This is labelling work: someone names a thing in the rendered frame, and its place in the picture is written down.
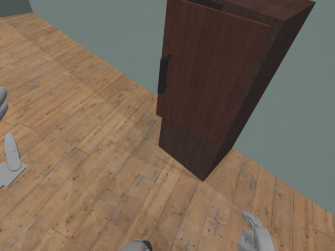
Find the cupboard door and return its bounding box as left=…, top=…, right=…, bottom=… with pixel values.
left=156, top=0, right=272, bottom=144

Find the right robot hand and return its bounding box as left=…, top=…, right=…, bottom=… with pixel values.
left=237, top=211, right=276, bottom=251

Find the handle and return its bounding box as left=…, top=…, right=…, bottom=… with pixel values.
left=158, top=54, right=172, bottom=94

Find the left robot hand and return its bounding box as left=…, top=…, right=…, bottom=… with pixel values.
left=0, top=86, right=26, bottom=189

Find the left robot shin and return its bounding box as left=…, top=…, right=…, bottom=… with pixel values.
left=132, top=239, right=146, bottom=246

